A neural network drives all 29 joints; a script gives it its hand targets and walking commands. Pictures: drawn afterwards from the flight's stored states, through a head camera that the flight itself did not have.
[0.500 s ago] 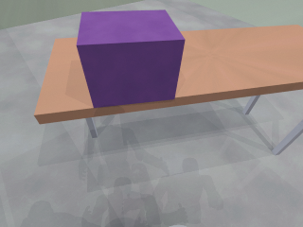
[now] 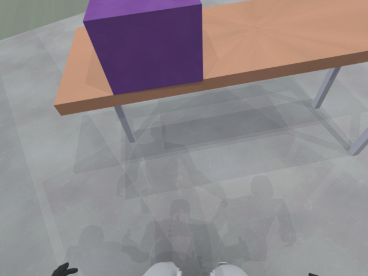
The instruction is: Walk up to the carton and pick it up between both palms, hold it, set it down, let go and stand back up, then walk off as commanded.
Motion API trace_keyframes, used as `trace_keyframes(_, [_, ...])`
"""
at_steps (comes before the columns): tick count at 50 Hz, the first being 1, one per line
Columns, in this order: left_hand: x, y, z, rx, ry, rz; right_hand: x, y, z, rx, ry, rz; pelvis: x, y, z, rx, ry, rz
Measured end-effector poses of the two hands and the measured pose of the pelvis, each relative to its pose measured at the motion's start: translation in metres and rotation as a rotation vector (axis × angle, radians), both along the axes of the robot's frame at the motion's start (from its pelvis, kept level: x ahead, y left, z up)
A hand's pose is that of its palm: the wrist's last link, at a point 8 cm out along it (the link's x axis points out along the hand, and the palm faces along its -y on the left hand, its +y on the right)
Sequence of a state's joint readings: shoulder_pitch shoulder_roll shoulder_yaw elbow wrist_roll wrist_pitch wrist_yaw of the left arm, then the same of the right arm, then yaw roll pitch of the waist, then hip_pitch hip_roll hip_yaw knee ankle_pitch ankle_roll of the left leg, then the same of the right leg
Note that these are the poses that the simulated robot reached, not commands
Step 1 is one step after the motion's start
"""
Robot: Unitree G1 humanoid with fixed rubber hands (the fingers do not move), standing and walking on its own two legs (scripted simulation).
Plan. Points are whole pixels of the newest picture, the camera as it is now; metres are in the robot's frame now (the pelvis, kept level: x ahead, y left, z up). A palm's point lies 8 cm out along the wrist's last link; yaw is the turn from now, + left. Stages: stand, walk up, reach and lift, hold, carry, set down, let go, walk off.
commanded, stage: walk off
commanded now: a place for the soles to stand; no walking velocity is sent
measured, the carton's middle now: (149, 36) +0.75 +0.10 +0.15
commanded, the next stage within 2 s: stand in 1.96 s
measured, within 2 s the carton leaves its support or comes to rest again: neither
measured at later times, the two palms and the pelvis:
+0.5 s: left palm out of the picture -0.04 +0.30 -0.14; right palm out of the picture -0.04 -0.29 -0.10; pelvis -0.13 +0.01 -0.02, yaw -1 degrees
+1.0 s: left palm out of the picture -0.13 +0.32 -0.10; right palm out of the picture -0.16 -0.27 -0.13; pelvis -0.24 +0.03 -0.02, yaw +0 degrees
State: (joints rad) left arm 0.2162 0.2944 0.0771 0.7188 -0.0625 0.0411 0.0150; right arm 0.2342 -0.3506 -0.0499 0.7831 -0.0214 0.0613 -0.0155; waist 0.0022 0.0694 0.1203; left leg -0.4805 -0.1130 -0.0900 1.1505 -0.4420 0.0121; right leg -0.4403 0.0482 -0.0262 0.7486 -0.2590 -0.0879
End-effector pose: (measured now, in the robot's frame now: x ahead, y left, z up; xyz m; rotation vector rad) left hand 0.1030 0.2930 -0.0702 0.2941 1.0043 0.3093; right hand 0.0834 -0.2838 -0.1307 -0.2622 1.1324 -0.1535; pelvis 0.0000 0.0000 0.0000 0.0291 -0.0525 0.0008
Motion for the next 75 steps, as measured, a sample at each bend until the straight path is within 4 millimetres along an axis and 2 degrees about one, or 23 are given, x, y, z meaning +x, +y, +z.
trace_keyframes(8, [-0.044,0.014,-0.022,-0.05,-0.031,0.028,-0.035,0.01,0.005,-0.053,-0.01,0.024,-0.043,0.015,-0.011,-0.047,-0.013,0.03])
trace_keyframes(13, [-0.076,0.021,-0.051,-0.107,0.016,0.032,-0.077,0.012,0.012,-0.113,0.0,0.01,-0.073,0.028,-0.019,-0.057,-0.044,0.021])
trace_keyframes(16, [-0.096,0.019,-0.06,-0.131,0.064,0.034,-0.097,0.007,0.024,-0.141,0.008,-0.006,-0.087,0.029,-0.015,-0.057,-0.054,0.016])
trace_keyframes(22, [-0.131,0.013,-0.071,-0.143,0.109,0.047,-0.115,-0.002,0.033,-0.166,-0.018,0.017,-0.113,0.02,-0.016,-0.049,-0.028,-0.013])
trace_keyframes(28, [-0.159,-0.005,-0.069,-0.111,0.114,0.033,-0.141,-0.02,0.021,-0.138,-0.026,0.019,-0.143,-0.001,-0.021,-0.035,-0.008,-0.037])
trace_keyframes(32, [-0.182,-0.013,-0.053,-0.081,0.127,0.016,-0.162,-0.026,0.016,-0.1,-0.002,0.004,-0.161,-0.011,-0.013,-0.021,-0.03,-0.027])
trace_keyframes(38, [-0.19,-0.008,-0.028,-0.028,0.054,-0.009,-0.186,-0.018,0.004,-0.05,0.002,0.003,-0.185,-0.01,-0.01,-0.022,-0.025,-0.027])
trace_keyframes(44, [-0.204,0.006,-0.018,-0.001,-0.007,-0.028,-0.212,-0.001,-0.007,-0.028,0.017,0.012,-0.212,0.002,-0.013,-0.032,-0.015,-0.018])
trace_keyframes(48, [-0.222,0.02,-0.024,-0.013,-0.018,-0.026,-0.229,0.012,-0.007,-0.041,0.009,0.016,-0.232,0.016,-0.018,-0.049,-0.019,-0.011])
trace_keyframes(54, [-0.25,0.035,-0.055,-0.072,0.033,-0.024,-0.27,0.022,0.002,-0.101,-0.008,-0.016,-0.26,0.039,-0.027,-0.058,-0.058,-0.018])
trace_keyframes(60, [-0.279,0.032,-0.07,-0.11,0.079,-0.012,-0.295,0.01,0.024,-0.16,-0.024,-0.019,-0.282,0.035,-0.022,-0.053,-0.054,-0.045])
trace_keyframes(65, [-0.304,0.018,-0.079,-0.113,0.122,-0.001,-0.312,-0.007,0.024,-0.168,-0.011,-0.019,-0.297,0.02,-0.024,-0.046,-0.046,-0.066])
trace_keyframes(70, [-0.331,0.011,-0.071,-0.1,0.168,0.013,-0.318,-0.014,0.024,-0.15,0.02,-0.006,-0.304,0.011,-0.016,-0.034,-0.044,-0.042])
trace_keyframes(75, [-0.326,0.023,-0.06,-0.072,0.154,0.004,-0.317,-0.003,0.017,-0.126,0.014,-0.002,-0.304,0.019,-0.014,-0.058,-0.03,-0.023])
